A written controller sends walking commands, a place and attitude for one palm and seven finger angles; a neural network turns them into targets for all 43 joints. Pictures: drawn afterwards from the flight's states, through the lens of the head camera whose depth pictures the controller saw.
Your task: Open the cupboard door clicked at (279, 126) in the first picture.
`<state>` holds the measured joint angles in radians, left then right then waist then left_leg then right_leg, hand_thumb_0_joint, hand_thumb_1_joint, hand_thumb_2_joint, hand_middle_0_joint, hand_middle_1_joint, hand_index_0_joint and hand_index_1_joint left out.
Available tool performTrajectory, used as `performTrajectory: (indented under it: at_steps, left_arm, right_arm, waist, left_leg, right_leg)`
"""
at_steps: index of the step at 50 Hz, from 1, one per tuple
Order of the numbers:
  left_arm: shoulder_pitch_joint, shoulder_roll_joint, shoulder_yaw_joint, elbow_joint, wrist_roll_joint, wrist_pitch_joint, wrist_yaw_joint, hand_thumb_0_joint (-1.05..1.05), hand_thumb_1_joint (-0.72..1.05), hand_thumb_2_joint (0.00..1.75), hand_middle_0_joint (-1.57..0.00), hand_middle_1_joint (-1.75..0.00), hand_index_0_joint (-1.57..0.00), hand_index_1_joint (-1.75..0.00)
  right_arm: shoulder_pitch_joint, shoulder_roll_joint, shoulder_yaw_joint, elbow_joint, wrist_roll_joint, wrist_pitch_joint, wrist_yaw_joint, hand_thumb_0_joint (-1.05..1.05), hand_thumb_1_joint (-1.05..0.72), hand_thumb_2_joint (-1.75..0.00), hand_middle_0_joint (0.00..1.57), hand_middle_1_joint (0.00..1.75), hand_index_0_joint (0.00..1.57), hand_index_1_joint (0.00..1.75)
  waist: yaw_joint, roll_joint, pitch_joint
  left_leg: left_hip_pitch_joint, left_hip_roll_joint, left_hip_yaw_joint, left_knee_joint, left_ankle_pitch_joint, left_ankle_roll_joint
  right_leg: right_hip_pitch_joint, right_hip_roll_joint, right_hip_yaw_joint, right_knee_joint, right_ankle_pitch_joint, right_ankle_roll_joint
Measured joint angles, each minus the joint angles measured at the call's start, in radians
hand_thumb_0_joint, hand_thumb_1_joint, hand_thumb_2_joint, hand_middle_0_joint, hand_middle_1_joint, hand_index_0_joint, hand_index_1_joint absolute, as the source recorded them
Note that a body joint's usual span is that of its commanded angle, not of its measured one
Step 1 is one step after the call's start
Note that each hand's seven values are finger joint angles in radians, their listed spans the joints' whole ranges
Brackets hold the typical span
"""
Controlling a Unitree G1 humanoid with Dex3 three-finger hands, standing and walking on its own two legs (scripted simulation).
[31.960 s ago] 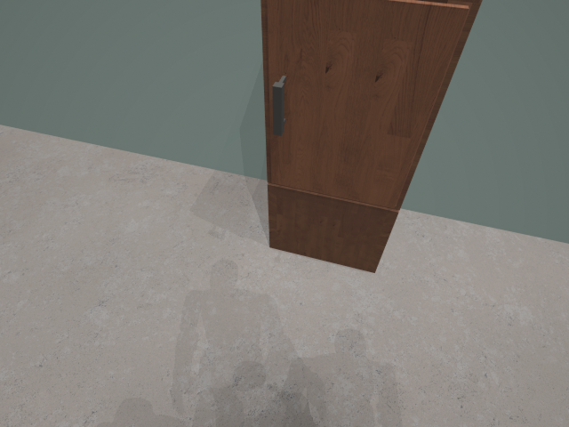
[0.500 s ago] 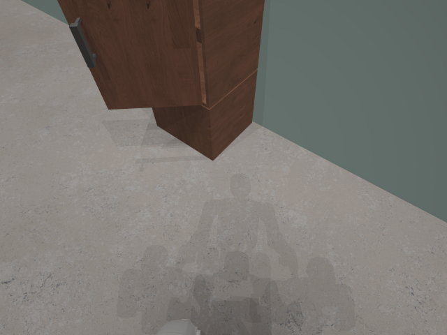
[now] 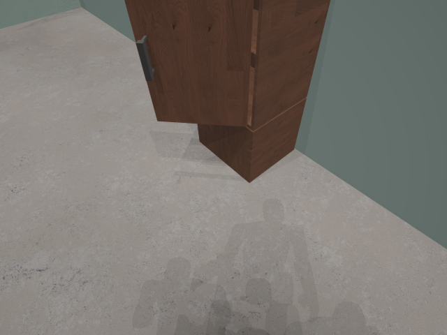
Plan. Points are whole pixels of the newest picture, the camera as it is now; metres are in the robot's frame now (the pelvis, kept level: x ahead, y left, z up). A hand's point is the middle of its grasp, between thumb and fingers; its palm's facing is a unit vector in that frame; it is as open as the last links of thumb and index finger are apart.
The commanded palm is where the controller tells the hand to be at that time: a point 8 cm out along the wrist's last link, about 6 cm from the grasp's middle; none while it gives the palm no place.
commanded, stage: take the last steps up to it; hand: left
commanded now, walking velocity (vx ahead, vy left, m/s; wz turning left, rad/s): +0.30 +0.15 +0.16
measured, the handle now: (147, 58) +1.00 +0.36 -0.01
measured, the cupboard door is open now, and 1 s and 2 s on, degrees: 42 42 42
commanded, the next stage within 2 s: come to a stop and stand still in 0.96 s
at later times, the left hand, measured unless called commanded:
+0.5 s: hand out of the picture +0.11 +0.29 -0.18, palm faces +0.14 -0.97 -0.19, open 7.4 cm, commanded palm none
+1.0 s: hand (121, 227) +0.38 +0.30 -0.14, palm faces +0.09 -0.97 -0.23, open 7.1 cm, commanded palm none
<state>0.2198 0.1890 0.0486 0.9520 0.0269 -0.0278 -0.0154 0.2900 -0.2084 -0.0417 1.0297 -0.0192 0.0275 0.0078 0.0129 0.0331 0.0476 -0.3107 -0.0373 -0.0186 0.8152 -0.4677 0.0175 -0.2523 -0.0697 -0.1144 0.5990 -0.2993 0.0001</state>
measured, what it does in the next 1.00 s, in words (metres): walks ahead: left foot, then right foot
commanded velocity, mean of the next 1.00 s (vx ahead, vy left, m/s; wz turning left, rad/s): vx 0.27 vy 0.10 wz -0.01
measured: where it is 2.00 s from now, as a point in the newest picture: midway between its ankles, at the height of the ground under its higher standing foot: (206, 303)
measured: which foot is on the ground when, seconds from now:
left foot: up 0.00-0.32, down 0.34-0.80, up 0.82-1.00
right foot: down 0.00-0.34, up 0.36-0.78, down 0.80-1.00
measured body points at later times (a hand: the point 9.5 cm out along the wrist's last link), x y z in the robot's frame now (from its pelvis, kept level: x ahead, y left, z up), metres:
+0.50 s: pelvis +0.15 +0.10 +0.00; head +0.18 +0.12 +0.45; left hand +0.11 +0.34 -0.16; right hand +0.25 -0.12 -0.14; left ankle +0.19 +0.19 -0.73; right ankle +0.10 -0.03 -0.64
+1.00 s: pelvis +0.32 +0.11 +0.02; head +0.34 +0.10 +0.47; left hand +0.37 +0.35 -0.12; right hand +0.32 -0.12 -0.15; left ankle +0.33 +0.25 -0.67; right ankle +0.32 +0.02 -0.73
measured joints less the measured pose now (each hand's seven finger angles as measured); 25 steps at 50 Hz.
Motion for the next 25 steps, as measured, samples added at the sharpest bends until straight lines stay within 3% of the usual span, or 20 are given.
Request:
performTrajectory:
  at_steps: [2,5,10,15,17,18,20,22,25]
  left_arm:
    - [0.028,-0.016,-0.005,0.006,-0.002,-0.010,0.008,0.01,0.90,0.89,-0.20,-0.30,-0.20,-0.29]
    - [0.074,-0.032,-0.008,0.040,-0.003,-0.016,0.015,0.00,0.90,0.89,-0.20,-0.30,-0.20,-0.29]
    - [0.129,-0.047,-0.015,0.099,-0.001,-0.031,0.013,0.01,0.90,0.89,-0.20,-0.30,-0.20,-0.29]
    - [0.172,-0.043,-0.011,0.140,0.005,-0.024,0.014,0.01,0.90,0.89,-0.21,-0.30,-0.21,-0.29]
    - [0.199,-0.038,-0.005,0.153,0.003,-0.013,0.012,0.01,0.90,0.89,-0.21,-0.30,-0.21,-0.30]
    - [0.206,-0.038,-0.003,0.158,-0.001,-0.002,0.010,0.01,0.90,0.89,-0.21,-0.30,-0.21,-0.30]
    - [0.181,-0.019,0.001,0.167,-0.005,0.025,0.012,0.01,0.90,0.89,-0.21,-0.30,-0.20,-0.29]
    - [0.146,-0.004,0.006,0.165,-0.005,0.038,0.015,0.01,0.90,0.89,-0.20,-0.30,-0.20,-0.29]
    - [0.088,0.006,0.012,0.138,0.000,0.033,0.011,0.01,0.91,0.89,-0.20,-0.30,-0.20,-0.29]
  right_arm:
    - [-0.008,-0.012,-0.010,0.017,-0.006,0.019,0.010,0.00,-0.91,-0.89,0.20,0.30,0.20,0.30]
    - [-0.030,-0.017,-0.021,0.013,-0.009,0.022,0.022,0.01,-0.91,-0.90,0.20,0.30,0.20,0.30]
    - [-0.064,-0.015,-0.024,-0.009,-0.003,0.005,0.034,0.01,-0.91,-0.90,0.20,0.30,0.19,0.30]
    - [-0.121,-0.010,-0.013,-0.030,0.001,-0.012,0.043,0.00,-0.91,-0.90,0.20,0.29,0.19,0.30]
    - [-0.134,-0.011,-0.005,-0.050,-0.001,-0.036,0.042,0.00,-0.91,-0.90,0.20,0.30,0.19,0.30]
    - [-0.139,-0.014,-0.005,-0.062,-0.006,-0.053,0.036,0.00,-0.91,-0.90,0.20,0.30,0.19,0.30]
    - [-0.153,0.006,-0.003,-0.070,-0.009,-0.071,0.014,0.00,-0.91,-0.90,0.20,0.30,0.20,0.30]
    - [-0.148,0.026,0.005,-0.070,-0.009,-0.072,-0.001,0.00,-0.91,-0.90,0.20,0.30,0.20,0.30]
    - [-0.119,0.052,0.013,-0.053,-0.008,-0.081,-0.017,0.00,-0.91,-0.90,0.20,0.30,0.20,0.30]
  waist:
    - [0.003,0.004,-0.006]
    - [-0.008,-0.012,-0.014]
    - [0.000,-0.048,-0.002]
    - [0.036,-0.068,0.027]
    - [0.040,-0.068,0.028]
    - [0.032,-0.056,0.027]
    - [0.029,-0.075,0.044]
    - [0.034,-0.085,0.042]
    - [0.032,-0.083,0.027]
  left_leg:
    - [-0.089,0.014,0.012,0.183,0.052,-0.015]
    - [-0.189,0.059,0.035,0.273,0.175,-0.042]
    - [-0.237,0.106,0.068,0.106,0.247,-0.066]
    - [-0.177,0.099,0.113,-0.143,0.240,-0.046]
    - [-0.106,0.087,0.135,-0.250,0.237,-0.028]
    - [-0.108,0.088,0.134,-0.248,0.307,-0.002]
    - [-0.119,0.074,0.149,-0.168,0.275,0.029]
    - [-0.089,0.064,0.169,-0.178,0.231,0.038]
    - [-0.014,0.041,0.192,-0.273,0.244,0.040]
  right_leg:
    - [0.034,-0.007,-0.010,-0.028,-0.026,0.001]
    - [0.096,-0.021,-0.020,-0.132,0.001,0.018]
    - [0.190,-0.060,-0.048,-0.252,0.022,0.045]
    - [0.241,-0.102,-0.072,-0.228,-0.041,0.099]
    - [0.227,-0.123,-0.069,-0.134,-0.106,0.107]
    - [0.186,-0.124,-0.058,-0.013,-0.154,0.086]
    - [0.058,-0.108,0.031,0.298,-0.219,0.033]
    - [-0.073,-0.080,0.067,0.522,-0.180,0.000]
    - [-0.207,-0.059,0.051,0.608,-0.094,-0.012]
